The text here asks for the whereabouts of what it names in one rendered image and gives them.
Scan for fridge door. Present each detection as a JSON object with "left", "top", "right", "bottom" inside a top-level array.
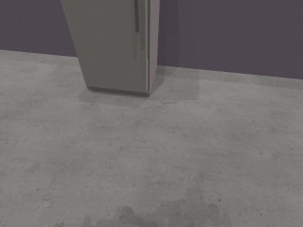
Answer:
[{"left": 60, "top": 0, "right": 148, "bottom": 93}]

